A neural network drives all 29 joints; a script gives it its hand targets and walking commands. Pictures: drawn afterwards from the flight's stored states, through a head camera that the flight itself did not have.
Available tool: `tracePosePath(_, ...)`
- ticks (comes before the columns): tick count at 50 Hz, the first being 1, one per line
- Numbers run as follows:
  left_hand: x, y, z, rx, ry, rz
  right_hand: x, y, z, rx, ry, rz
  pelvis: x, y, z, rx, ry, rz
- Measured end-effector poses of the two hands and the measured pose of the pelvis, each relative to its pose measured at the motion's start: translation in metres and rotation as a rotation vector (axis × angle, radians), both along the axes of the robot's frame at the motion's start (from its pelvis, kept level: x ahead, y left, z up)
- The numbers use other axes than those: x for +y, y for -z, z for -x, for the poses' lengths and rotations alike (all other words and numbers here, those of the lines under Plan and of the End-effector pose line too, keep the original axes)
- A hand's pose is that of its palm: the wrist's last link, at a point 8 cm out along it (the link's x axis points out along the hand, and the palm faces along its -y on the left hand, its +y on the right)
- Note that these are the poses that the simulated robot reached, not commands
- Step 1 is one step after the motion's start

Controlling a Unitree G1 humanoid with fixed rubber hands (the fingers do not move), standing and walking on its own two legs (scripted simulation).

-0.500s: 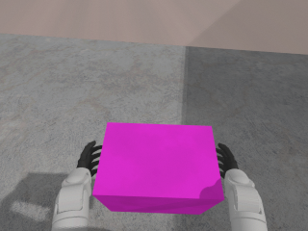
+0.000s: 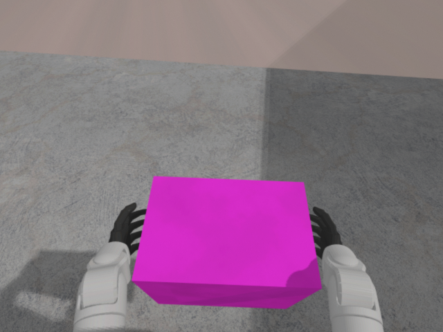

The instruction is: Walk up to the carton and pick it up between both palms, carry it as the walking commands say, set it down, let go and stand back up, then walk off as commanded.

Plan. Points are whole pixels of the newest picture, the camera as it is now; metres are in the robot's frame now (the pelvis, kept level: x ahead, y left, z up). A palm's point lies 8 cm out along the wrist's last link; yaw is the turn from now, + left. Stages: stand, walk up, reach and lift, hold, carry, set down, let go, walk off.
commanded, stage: hold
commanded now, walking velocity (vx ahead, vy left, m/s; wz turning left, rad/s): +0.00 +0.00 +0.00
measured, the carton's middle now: (225, 247) +0.30 +0.00 -0.04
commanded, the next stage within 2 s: set down in 0.14 s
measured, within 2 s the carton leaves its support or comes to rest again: neither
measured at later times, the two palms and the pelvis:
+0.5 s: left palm (138, 220) +0.31 +0.17 +0.03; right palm (327, 225) +0.32 -0.21 +0.01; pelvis +0.06 -0.02 +0.02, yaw -4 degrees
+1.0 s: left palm (145, 242) +0.32 +0.18 -0.07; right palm (314, 242) +0.32 -0.20 -0.07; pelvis +0.03 -0.01 -0.01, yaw -1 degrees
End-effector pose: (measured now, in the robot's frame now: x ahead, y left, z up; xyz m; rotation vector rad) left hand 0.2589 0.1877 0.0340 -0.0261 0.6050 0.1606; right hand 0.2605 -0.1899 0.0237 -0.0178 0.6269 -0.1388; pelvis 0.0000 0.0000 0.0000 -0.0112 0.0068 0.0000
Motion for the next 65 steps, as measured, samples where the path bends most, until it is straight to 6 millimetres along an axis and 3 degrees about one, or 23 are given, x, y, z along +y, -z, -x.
tracePosePath(4, -0.002, -0.002, -0.009, 0.035, 0.004, 0.007, -0.002, -0.004, -0.008, 0.035, 0.009, -0.002, 0.000, -0.004, 0.003, -0.084, 0.011, -0.004)
tracePosePath(9, -0.013, -0.019, -0.036, -0.037, 0.005, 0.054, -0.013, -0.039, -0.035, -0.038, 0.015, 0.032, 0.000, -0.007, -0.002, -0.105, 0.041, 0.000)
tracePosePath(12, -0.020, -0.030, -0.054, -0.052, 0.014, 0.042, -0.020, -0.057, -0.056, -0.055, -0.001, 0.063, -0.002, -0.009, -0.010, -0.114, 0.060, -0.007)
tracePosePath(15, -0.024, -0.036, -0.062, -0.028, 0.028, 0.003, -0.024, -0.060, -0.065, -0.031, -0.007, 0.058, -0.005, -0.013, -0.024, -0.115, 0.071, -0.014)
tracePosePath(20, -0.022, -0.024, -0.063, 0.049, 0.019, -0.028, -0.022, -0.027, -0.065, 0.045, -0.003, 0.000, -0.011, -0.017, -0.047, -0.106, 0.077, -0.019)
tracePosePath(27, -0.016, 0.013, -0.052, 0.157, -0.024, -0.028, -0.015, 0.024, -0.058, 0.152, -0.021, -0.028, -0.020, -0.018, -0.063, -0.057, 0.056, -0.022)
tracePosePath(32, -0.014, 0.030, -0.046, 0.146, -0.051, -0.007, -0.014, 0.033, -0.065, 0.141, -0.053, -0.001, -0.028, -0.017, -0.070, 0.007, 0.045, -0.022)
tracePosePath(39, -0.012, 0.056, -0.053, 0.142, -0.033, -0.009, -0.011, 0.044, -0.077, 0.135, -0.054, 0.028, -0.031, -0.012, -0.069, 0.090, 0.023, -0.016)
tracePosePath(44, -0.010, 0.073, -0.060, 0.154, -0.002, -0.009, -0.009, 0.064, -0.069, 0.146, -0.017, 0.018, -0.024, -0.006, -0.059, 0.170, 0.021, -0.008)
tracePosePath(50, -0.011, 0.099, -0.061, 0.156, 0.011, 0.002, -0.010, 0.091, -0.062, 0.148, 0.001, 0.020, -0.010, 0.009, -0.035, 0.269, 0.021, -0.005)
tracePosePath(59, -0.021, 0.140, -0.063, 0.148, -0.019, 0.030, -0.021, 0.119, -0.079, 0.136, -0.019, 0.034, 0.001, 0.039, 0.013, 0.356, 0.031, -0.010)
tracePosePath(65, -0.022, 0.159, -0.077, 0.145, -0.004, 0.006, -0.022, 0.141, -0.090, 0.129, -0.012, 0.008, -0.002, 0.061, 0.031, 0.426, 0.041, -0.015)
